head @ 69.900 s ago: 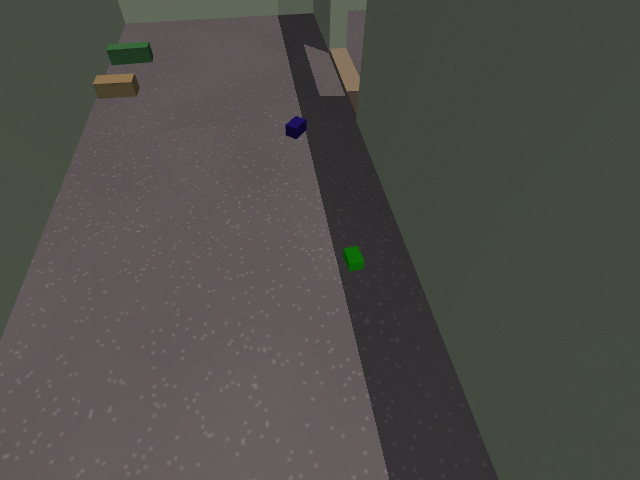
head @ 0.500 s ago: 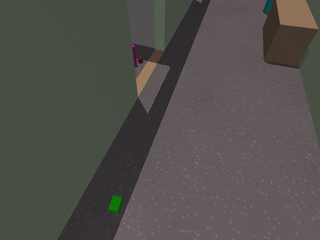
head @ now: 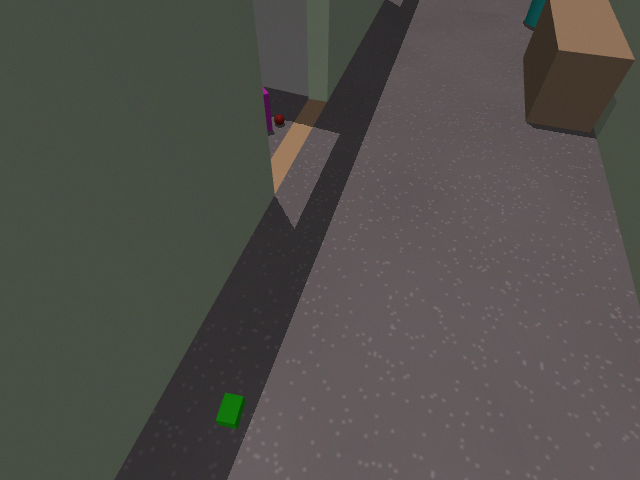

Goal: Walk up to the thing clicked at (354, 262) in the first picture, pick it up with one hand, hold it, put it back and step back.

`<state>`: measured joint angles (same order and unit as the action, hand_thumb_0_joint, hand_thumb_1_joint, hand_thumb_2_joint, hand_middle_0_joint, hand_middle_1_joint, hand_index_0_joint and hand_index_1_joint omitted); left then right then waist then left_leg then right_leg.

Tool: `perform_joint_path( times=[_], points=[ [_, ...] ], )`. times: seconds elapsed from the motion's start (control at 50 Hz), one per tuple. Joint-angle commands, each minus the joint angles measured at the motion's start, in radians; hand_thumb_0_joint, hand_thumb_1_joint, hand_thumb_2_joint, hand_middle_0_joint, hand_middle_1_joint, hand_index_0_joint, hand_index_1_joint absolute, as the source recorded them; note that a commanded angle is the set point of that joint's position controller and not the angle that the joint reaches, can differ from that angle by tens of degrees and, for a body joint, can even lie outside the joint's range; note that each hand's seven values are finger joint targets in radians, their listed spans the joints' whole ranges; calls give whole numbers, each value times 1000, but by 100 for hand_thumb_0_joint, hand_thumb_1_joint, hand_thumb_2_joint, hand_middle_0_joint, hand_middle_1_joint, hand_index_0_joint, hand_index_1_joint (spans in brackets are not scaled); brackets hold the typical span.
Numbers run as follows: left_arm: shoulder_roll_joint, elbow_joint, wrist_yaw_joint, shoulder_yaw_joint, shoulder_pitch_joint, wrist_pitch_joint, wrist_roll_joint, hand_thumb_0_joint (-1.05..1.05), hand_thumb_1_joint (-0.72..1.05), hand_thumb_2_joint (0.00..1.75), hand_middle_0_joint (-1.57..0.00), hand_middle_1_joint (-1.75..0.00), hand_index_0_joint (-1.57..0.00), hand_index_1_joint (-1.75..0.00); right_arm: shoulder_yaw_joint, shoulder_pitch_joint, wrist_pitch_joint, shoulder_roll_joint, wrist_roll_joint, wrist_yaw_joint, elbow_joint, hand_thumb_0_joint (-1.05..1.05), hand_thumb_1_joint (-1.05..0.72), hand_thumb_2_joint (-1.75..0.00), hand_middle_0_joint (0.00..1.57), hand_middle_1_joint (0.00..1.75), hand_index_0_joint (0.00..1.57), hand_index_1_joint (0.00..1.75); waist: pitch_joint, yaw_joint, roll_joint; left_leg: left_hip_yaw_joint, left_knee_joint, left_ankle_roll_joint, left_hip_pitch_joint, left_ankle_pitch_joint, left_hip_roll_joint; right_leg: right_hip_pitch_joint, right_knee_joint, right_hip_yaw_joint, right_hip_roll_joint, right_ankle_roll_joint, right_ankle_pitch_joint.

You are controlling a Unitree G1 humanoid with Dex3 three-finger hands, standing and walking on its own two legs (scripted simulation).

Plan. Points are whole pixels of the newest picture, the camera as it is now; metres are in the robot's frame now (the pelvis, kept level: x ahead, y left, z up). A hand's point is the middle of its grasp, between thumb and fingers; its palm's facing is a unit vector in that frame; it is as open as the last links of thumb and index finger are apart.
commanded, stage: stand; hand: left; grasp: from above
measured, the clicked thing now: (231, 410) +0.44 +0.27 -0.76
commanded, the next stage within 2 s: rise first in 0.12 s
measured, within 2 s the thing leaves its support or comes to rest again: neither
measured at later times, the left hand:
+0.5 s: hand out of the picture +0.15 +0.25 -0.17, palm faces -0.03 -0.94 -0.33, open 9.2 cm
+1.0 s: hand out of the picture +0.11 +0.27 -0.23, palm faces -0.14 -0.89 -0.43, open 13.8 cm
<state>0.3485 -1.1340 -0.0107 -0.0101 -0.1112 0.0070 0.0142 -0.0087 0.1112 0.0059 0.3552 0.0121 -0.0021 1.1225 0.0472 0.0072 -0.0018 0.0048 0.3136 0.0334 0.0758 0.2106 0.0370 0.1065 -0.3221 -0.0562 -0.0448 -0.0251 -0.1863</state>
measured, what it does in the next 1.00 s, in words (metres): lowers itself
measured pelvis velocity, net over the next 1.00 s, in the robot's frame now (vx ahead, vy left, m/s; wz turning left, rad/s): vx -0.03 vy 0.02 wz -0.02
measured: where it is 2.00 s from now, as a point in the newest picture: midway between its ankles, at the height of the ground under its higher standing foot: outside the picture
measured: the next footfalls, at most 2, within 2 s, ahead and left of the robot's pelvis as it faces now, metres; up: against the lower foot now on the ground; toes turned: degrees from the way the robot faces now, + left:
none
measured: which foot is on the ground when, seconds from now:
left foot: down 0.00-1.00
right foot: down 0.00-1.00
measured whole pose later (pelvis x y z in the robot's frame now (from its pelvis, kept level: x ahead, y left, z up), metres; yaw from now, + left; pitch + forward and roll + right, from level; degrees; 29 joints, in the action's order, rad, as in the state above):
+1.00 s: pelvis -0.03 +0.02 -0.09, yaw -1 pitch +16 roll -2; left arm 0.32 -0.51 -0.02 -0.14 -0.23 -0.23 0.22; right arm 0.03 0.19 0.13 0.23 0.00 0.02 0.58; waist -0.11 -0.02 0.00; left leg 0.02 1.11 0.01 0.86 0.54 0.05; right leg 0.86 -1.05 -0.03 -0.05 -0.04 -0.47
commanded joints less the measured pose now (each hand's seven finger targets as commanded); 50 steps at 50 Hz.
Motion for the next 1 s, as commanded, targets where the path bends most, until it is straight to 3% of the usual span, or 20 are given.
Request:
perform_joint_path(
  times=[0.0, 0.18, 0.2, 0.22, 0.24, 0.26, 0.28, 0.32, 0.36, 0.38, 0.42, 0.46, 0.48, 0.52, 0.58, 0.66, 0.76, 0.86, 0.98],
  points=[
    [215, 57, 16, -34, 31, 19, -6, 0, 90, 90, -20, -30, -20, -30, 39, -33, 20, 212, -4, 12, -58, 0, -90, -90, 20, 30, 20, 30, -72, -3, -13, 64, -43, -43, 28, -216, 97, -40, 34, 82, -103, 37, 195],
    [218, 60, 19, -37, 32, 18, -5, 0, 90, 90, -20, -30, -20, -30, 40, -32, 21, 212, -3, 13, -62, 0, -90, -90, 20, 30, 20, 30, -85, -2, -7, 60, -33, -45, 12, -259, 102, -52, 20, 78, -105, 40, 230],
    [219, 62, 18, -36, 31, 19, -7, 0, 82, 98, -12, -38, -12, -38, 40, -29, 22, 211, -3, 13, -60, 0, -92, -90, 20, 30, 20, 30, -85, -2, -4, 62, -38, -42, 10, -268, 102, -49, 20, 80, -104, 39, 231],
    [60, 413, 32, -46, 382, 107, -54, 0, 74, 96, -20, -46, -18, -46, 10, -8, 65, 40, -69, 34, -323, 0, -95, -91, 20, 30, 20, 30, -5, -126, 0, -51, 45, -36, 139, -97, -37, 198, -35, 19, 32, 24, 144],
    [89, 316, 36, -52, 465, 93, -53, 0, 75, 92, -23, -53, -20, -54, 10, 45, 61, 65, -70, 43, -267, 0, -89, -90, 20, 30, 20, 30, -37, -104, 11, -47, 57, -41, 143, -60, -45, 155, -44, 10, 30, 21, 98],
    [168, 149, 41, -106, 295, 51, -37, 0, 67, 92, -22, -58, -19, -60, 25, 69, 50, 93, -67, 47, -260, 0, -87, -90, 20, 30, 20, 30, -8, -77, 58, -48, 72, -45, 186, -24, -51, 159, -44, -3, 36, 28, 39],
    [194, 107, 28, -131, 233, 36, -25, 0, 59, 92, -19, -64, -18, -66, 38, 72, 43, 99, -66, 46, -289, 0, -86, -89, 20, 30, 20, 30, -14, -43, 60, -52, 106, -42, 219, -34, -47, 175, -68, -6, 38, 29, 29],
    [256, 166, 11, -161, 314, 44, 10, 0, 43, 90, -17, -80, -18, -79, 66, 98, 52, 100, -55, 55, -329, 0, -90, -90, 20, 30, 20, 30, -148, -42, 45, -46, 157, -42, 219, -70, -47, 166, -127, 5, 35, 27, 76],
    [224, 64, -15, -177, 166, 19, 63, 0, 27, 89, -16, -91, -19, -88, 86, 132, 57, 89, -38, 46, -356, 0, -95, -91, 20, 30, 20, 30, -204, -31, 14, -41, 226, -38, 287, -111, -57, 185, -199, 11, 28, 30, 128],
    [252, 101, -21, -217, 114, 10, 89, 0, 19, 90, -14, -96, -17, -93, 99, 142, 60, 86, -30, 39, -375, 0, -94, -91, 20, 30, 20, 30, -260, 15, -5, -37, 247, -31, 296, -153, -59, 163, -227, 9, 29, 35, 149],
    [240, 198, -15, -230, 56, -17, 102, 0, 3, 90, -16, -96, -19, -93, 108, 136, 61, 78, -35, 33, -436, 0, -96, -91, 20, 30, 20, 30, -348, 36, -88, -43, 252, -19, 262, -193, -62, 138, -243, 15, 32, 43, 167],
    [170, 218, -7, -182, 51, -69, 116, 0, -13, 92, -15, -98, -17, -96, 101, 115, 60, 68, -40, 28, -475, 0, -94, -91, 20, 30, 20, 30, -287, 19, -78, -35, 260, -12, 303, -188, -54, 186, -249, 4, 39, 45, 144],
    [172, 254, -3, -173, 112, -91, 128, 0, -20, 92, -16, -96, -18, -95, 98, 99, 61, 67, -40, 27, -495, 0, -93, -91, 20, 30, 20, 30, -273, 3, -56, -31, 281, -15, 327, -174, -50, 214, -261, 2, 40, 42, 130],
    [175, 273, 7, -179, 114, -127, 135, 0, -35, 91, -20, -93, -20, -93, 102, 91, 64, 63, -42, 21, -523, 0, -91, -91, 20, 30, 20, 30, -255, -2, -38, -27, 320, -17, 379, -128, -42, 274, -298, -3, 45, 41, 76],
    [131, 334, 18, -168, 88, -150, 134, 0, -51, 94, -19, -95, -18, -96, 103, 110, 82, 55, -40, 13, -554, 0, -93, -91, 20, 30, 20, 30, -264, -19, 7, -23, 386, -25, 450, -50, -39, 352, -359, -9, 50, 38, 2],
    [169, 486, 25, -204, 122, -125, 158, 0, -54, 96, -18, -95, -16, -97, 113, 121, 117, 46, -30, 12, -582, 0, -91, -91, 20, 30, 20, 30, -340, -19, -24, -18, 500, -26, 524, -28, -32, 461, -481, 1, 46, 39, -18],
    [176, 615, 23, -218, -22, -138, 193, 0, -55, 97, -15, -98, -13, -100, 115, 119, 142, 41, -28, 29, -621, 0, -91, -90, 20, 30, 20, 30, -383, -15, -68, -8, 558, -22, 560, -40, -26, 518, -554, 9, 40, 40, -16],
    [147, 718, 9, -185, -83, -194, 208, 0, -52, 94, -18, -96, -16, -98, 113, 108, 156, 40, -23, 33, -649, 0, -91, -91, 20, 30, 20, 30, -364, -32, -82, 14, 590, -19, 607, 6, -16, 591, -595, 4, 44, 38, -62],
    [127, 784, 9, -177, -141, -230, 221, 0, -47, 88, -21, -94, -20, -95, 103, 99, 184, 31, -18, 37, -674, 0, -91, -90, 20, 30, 20, 30, -374, -49, -69, 29, 652, -23, 677, 37, -11, 663, -659, 1, 42, 40, -93]
  ],
)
